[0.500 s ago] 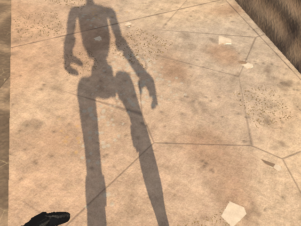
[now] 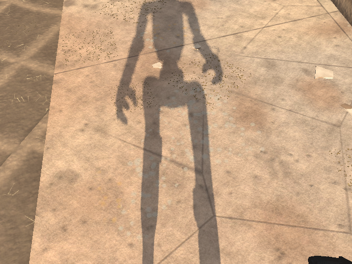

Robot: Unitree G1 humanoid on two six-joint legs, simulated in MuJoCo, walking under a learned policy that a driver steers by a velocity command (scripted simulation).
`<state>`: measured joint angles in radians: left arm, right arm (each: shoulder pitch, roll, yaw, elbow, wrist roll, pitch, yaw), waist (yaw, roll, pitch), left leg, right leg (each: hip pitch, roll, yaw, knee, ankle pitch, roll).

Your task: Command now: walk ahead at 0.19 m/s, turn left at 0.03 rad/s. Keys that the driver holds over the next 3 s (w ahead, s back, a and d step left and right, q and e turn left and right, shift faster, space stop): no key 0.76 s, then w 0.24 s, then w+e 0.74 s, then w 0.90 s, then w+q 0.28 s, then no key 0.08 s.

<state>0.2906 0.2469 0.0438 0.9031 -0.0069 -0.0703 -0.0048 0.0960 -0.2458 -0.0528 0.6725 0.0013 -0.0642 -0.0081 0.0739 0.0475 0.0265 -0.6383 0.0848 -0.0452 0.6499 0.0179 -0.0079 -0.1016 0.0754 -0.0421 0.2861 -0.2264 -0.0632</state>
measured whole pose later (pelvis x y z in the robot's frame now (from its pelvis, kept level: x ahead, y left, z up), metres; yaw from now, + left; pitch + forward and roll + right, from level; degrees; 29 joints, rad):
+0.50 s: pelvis +0.10 +0.01 -0.01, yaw -1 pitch -1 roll +1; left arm 0.24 0.22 0.02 0.94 0.02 0.00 0.03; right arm 0.17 -0.20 -0.04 0.82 -0.02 -0.01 -0.02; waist 0.00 0.01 0.01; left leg -0.34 0.00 0.02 0.52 -0.17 0.00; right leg -0.25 -0.04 0.00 0.59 -0.33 0.02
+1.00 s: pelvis +0.18 +0.02 -0.02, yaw +0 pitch -1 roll +0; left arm 0.34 0.25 0.06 1.03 -0.03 -0.05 0.02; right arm 0.19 -0.23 -0.07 0.99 0.03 -0.07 0.00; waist 0.02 -0.04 0.00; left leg -0.29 -0.01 0.07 0.59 -0.31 0.07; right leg -0.10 -0.05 0.00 0.55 -0.44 0.01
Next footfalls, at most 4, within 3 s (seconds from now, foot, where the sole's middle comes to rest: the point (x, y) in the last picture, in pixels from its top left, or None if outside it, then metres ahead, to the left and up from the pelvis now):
0.08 left None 0.21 0.13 -0.78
0.36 right None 0.14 -0.12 -0.78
1.50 right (236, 240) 0.56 -0.14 -0.78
2.00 left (217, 163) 0.91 -0.06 -0.78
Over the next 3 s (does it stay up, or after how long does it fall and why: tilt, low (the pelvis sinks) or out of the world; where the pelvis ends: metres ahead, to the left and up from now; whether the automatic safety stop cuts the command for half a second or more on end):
stays up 1.17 -0.35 -0.01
